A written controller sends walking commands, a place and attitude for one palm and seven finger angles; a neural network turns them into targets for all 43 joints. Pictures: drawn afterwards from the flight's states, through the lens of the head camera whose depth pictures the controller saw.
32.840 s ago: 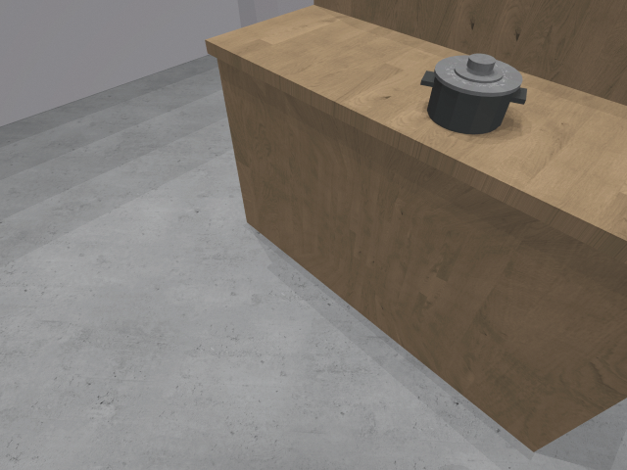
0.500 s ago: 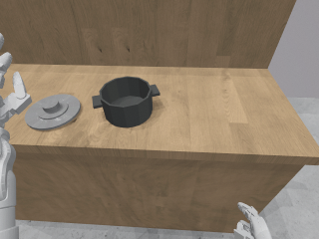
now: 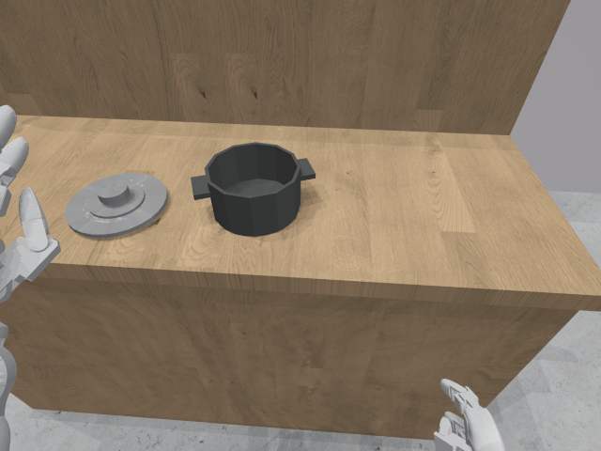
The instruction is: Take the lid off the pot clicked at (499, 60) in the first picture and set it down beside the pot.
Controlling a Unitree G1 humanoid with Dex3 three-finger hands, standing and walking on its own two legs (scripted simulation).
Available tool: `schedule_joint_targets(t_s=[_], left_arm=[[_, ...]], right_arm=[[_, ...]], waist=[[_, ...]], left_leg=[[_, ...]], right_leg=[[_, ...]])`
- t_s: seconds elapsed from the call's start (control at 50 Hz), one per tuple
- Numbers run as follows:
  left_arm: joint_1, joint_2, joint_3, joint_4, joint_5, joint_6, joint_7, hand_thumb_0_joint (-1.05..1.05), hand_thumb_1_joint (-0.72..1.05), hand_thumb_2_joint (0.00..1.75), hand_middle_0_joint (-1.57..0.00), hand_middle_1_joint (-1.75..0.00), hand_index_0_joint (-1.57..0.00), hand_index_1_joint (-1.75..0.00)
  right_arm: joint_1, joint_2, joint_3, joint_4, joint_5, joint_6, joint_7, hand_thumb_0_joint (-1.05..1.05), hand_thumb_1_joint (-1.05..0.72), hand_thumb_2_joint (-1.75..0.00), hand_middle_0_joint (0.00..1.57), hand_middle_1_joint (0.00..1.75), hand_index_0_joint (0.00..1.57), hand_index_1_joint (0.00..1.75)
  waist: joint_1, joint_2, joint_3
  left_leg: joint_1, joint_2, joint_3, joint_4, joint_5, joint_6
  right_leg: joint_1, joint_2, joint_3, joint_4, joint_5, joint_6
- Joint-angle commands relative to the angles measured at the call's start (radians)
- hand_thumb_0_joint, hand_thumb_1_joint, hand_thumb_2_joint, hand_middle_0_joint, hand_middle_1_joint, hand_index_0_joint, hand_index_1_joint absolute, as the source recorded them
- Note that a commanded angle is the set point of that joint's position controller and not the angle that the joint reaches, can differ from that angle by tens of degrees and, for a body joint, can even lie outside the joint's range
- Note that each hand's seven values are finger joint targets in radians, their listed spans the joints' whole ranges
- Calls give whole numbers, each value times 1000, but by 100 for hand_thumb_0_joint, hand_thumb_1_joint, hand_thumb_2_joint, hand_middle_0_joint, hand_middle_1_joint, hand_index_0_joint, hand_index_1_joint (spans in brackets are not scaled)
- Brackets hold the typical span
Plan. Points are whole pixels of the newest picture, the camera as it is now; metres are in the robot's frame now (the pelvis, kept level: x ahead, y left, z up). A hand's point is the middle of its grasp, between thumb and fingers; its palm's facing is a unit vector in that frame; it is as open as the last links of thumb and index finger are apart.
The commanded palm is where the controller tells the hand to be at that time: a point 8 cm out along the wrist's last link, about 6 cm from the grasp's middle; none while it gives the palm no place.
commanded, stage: draw the hand back to the body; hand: left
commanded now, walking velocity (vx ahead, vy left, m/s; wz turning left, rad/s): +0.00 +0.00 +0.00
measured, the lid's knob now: (113, 192) +0.48 +0.41 +0.07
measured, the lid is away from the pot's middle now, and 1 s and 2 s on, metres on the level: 0.25 0.25 0.25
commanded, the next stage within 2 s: step back with the hand held close in 0.26 s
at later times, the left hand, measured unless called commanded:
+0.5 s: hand (35, 277) +0.17 +0.24 +0.25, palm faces +0.45 -0.81 -0.38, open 7.4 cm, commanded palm +0.12 +0.29 +0.25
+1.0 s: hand out of the picture +0.12 +0.26 +0.25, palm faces +0.43 -0.77 -0.47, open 7.4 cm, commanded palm +0.06 +0.32 +0.25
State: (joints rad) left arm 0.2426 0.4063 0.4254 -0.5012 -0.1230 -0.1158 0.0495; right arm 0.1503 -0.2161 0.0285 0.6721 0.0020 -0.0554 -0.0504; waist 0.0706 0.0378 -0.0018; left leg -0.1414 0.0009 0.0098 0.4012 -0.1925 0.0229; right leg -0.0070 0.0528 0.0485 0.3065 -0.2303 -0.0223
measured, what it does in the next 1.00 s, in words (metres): shifts its weight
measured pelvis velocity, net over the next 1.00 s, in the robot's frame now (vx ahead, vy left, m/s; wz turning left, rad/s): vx -0.07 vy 0.05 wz -0.03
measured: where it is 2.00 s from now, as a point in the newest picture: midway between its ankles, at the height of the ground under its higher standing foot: outside the picture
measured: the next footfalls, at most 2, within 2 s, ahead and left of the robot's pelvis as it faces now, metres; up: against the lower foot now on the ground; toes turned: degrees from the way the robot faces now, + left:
right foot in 1.58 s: -0.21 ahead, -0.08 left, +0.00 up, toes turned -4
left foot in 1.78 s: -0.12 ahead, +0.20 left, +0.00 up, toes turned -5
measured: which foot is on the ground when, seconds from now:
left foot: down 0.00-1.00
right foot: down 0.00-1.00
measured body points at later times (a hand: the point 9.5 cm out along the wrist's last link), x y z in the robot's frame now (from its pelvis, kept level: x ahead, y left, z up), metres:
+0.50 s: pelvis -0.01 +0.01 +0.00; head -0.03 +0.01 +0.45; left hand +0.14 +0.29 +0.26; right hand +0.19 -0.20 -0.07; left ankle +0.02 +0.10 -0.75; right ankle -0.04 -0.11 -0.75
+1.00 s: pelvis -0.07 +0.05 -0.02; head -0.06 +0.06 +0.43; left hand +0.09 +0.30 +0.27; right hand +0.07 -0.20 -0.10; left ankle +0.02 +0.10 -0.74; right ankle -0.04 -0.11 -0.75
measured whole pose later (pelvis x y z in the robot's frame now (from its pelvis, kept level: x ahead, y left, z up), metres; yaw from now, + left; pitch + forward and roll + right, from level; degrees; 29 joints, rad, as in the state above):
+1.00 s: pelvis -0.07 +0.05 -0.02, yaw -2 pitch +0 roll -3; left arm 0.50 0.50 0.54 -0.78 -0.07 -0.27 0.16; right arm 0.24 -0.21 -0.02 0.58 0.01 -0.01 -0.08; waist 0.00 0.03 0.01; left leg -0.43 -0.01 0.05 0.60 -0.19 0.07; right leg -0.32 0.02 0.03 0.53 -0.23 0.03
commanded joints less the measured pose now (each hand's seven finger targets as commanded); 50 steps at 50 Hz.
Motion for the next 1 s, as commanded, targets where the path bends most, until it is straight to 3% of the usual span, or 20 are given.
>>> schedule_joint_targets(t_s=[0.0, 0.08, 0.14, 0.2, 0.28, 0.34, 0.36, 0.38, 0.42, 0.46, 0.54, 0.6, 0.64, 0.7, 0.74, 0.78, 0.82, 0.86, 0.92, 0.98], left_arm=[[-70, 169, 76, -270, -1, -72, 13, 0, 90, 90, -20, -30, -20, -30], [35, 176, 94, -295, -3, -73, 12, 0, 90, 90, -20, -30, -20, -30], [-47, 209, 126, -324, -2, -82, 22, 0, 90, 90, -20, -30, -20, -30], [-42, 166, 93, -282, 2, -81, 25, 0, 90, 90, -20, -30, -20, -30], [8, 143, 71, -257, 2, -71, 15, 0, 90, 90, -20, -30, -20, -30], [-26, 184, 98, -333, 6, -85, 20, 0, 90, 90, -20, -30, -20, -30], [-122, 321, 203, -414, 16, -131, 43, 0, 90, 90, -20, -30, -20, -30], [0, 199, 118, -309, 14, -137, 40, 0, 90, 90, -20, -30, -20, -30], [53, 187, 101, -301, 28, -135, 38, 0, 90, 90, -20, -30, -20, -30], [69, 199, 112, -303, 30, -149, 43, 0, 90, 90, -20, -30, -20, -30], [139, 239, 159, -335, 23, -149, 60, 0, 90, 90, -20, -30, -20, -30], [182, 249, 181, -387, 22, -145, 69, 0, 90, 90, -20, -30, -20, -30], [223, 278, 214, -423, 17, -148, 77, 0, 90, 90, -20, -30, -20, -30], [240, 274, 229, -447, 18, -151, 88, 0, 90, 90, -20, -30, -20, -30], [256, 295, 256, -482, 22, -162, 101, 0, 90, 90, -20, -30, -20, -30], [271, 288, 260, -482, 27, -169, 109, 0, 90, 90, -20, -30, -20, -30], [257, 285, 255, -464, 29, -175, 117, 0, 90, 90, -20, -30, -20, -30], [245, 277, 249, -436, 33, -184, 125, 0, 90, 90, -20, -30, -20, -30], [199, 250, 229, -397, 41, -196, 140, 0, 90, 90, -20, -30, -20, -30], [158, 235, 222, -371, 47, -203, 148, 0, 90, 90, -20, -30, -20, -30]], right_arm=[[-168, -110, -35, -170, 0, -67, -1, 0, -90, -90, 20, 30, 20, 30], [-165, -112, -38, -170, -8, -71, 3, 0, -90, -90, 20, 30, 20, 30], [-163, -111, -37, -161, -8, -69, -6, 0, -90, -90, 20, 30, 20, 30], [-158, -108, -34, -156, -11, -73, -13, 0, -90, -90, 20, 30, 20, 30], [-157, -109, -37, -159, -11, -70, -7, 0, -90, -90, 20, 30, 20, 30], [-168, -107, -36, -164, -12, -79, -5, 0, -90, -90, 20, 30, 20, 30], [-154, -147, -43, -221, 15, -57, -13, 0, -90, -90, 20, 30, 20, 30], [-141, -118, -40, -209, 7, -42, -21, 0, -90, -90, 20, 30, 20, 30], [-109, -117, -53, -212, 13, -22, -12, 0, -90, -90, 20, 30, 20, 30], [-91, -119, -62, -211, 14, -9, -10, 0, -90, -90, 20, 30, 20, 30], [-85, -134, -79, -239, 17, 13, -18, 0, -90, -90, 20, 30, 20, 30], [-90, -141, -84, -268, 18, 30, -20, 0, -90, -90, 20, 30, 20, 30], [-88, -141, -88, -280, 13, 29, -17, 0, -90, -90, 20, 30, 20, 30], [-80, -147, -93, -293, 4, 26, -14, 0, -90, -90, 20, 30, 20, 30], [-64, -150, -94, -293, 0, 13, -16, 0, -90, -90, 20, 30, 20, 30], [-44, -149, -96, -286, 5, 5, -19, 0, -90, -90, 20, 30, 20, 30], [-29, -147, -97, -278, 11, 2, -22, 0, -90, -90, 20, 30, 20, 30], [-10, -143, -98, -268, 10, 0, -27, 0, -90, -90, 20, 30, 20, 30], [-10, -146, -101, -258, 16, -11, -37, 0, -90, -90, 20, 30, 20, 30], [-11, -152, -95, -249, 12, -32, -47, 0, -90, -90, 20, 30, 20, 30]], waist=[[0, 65, -83], [1, 19, -56], [-7, 30, -45], [-10, 39, -15], [-4, 13, -17], [2, 49, -60], [-32, 42, 9], [-44, -23, -10], [-55, -65, -44], [-65, -56, -78], [-59, -14, -138], [-51, 59, -165], [-43, 93, -181], [-48, 153, -136], [-46, 165, -149], [-54, 101, -156], [-73, 11, -145], [-87, -47, -117], [-99, -5, -48], [-91, 98, -41]], left_leg=[[153, 27, 14, -49, 153, 22], [142, 31, 10, -48, 136, 24], [142, 27, 6, -50, 88, 25], [134, 26, -3, -57, 61, 21], [138, 31, -7, -67, 67, 21], [154, 27, -3, -62, 67, 25], [88, 41, -35, 15, -5, 41], [75, 37, -46, 69, -9, 43], [71, 50, -48, 136, 12, 35], [65, 64, -45, 149, 62, 28], [72, 109, -77, 107, 332, 32], [35, 151, -116, 65, 465, 39], [23, 173, -139, 22, 471, 46], [-100, 209, -172, -61, 253, 55], [-161, 205, -179, -75, 117, 60], [-191, 186, -165, -29, 41, 54], [-192, 140, -143, 46, -67, 34], [-192, 116, -141, 71, -222, 24], [-201, 120, -160, 41, -352, 21], [-300, 169, -223, -99, -403, 39]], right_leg=[[-140, -15, -66, -68, 154, -6], [-152, -17, -67, -74, 136, -3], [-159, -15, -61, -91, 86, -5], [-173, -17, -66, -93, 57, -6], [-165, -20, -67, -87, 62, -5], [-146, -19, -59, -87, 64, -6], [-269, -79, 89, -98, 122, -1], [-286, -119, 103, -84, 155, -9], [-308, -177, 162, -69, 218, -28], [-302, -195, 161, -25, 287, -37], [-279, -133, 84, 88, 344, -5], [-253, -77, 32, 152, 243, 17], [-256, -53, 8, 192, 103, 24], [-254, -36, -11, 259, -94, 26], [-219, -38, -8, 264, -100, 21], [-203, -67, 10, 224, -8, 11], [-246, -126, 81, 150, 59, -16], [-317, -164, 129, 96, -55, -37], [-415, -133, 99, 83, -210, -38], [-317, -58, 7, 204, -146, -4]])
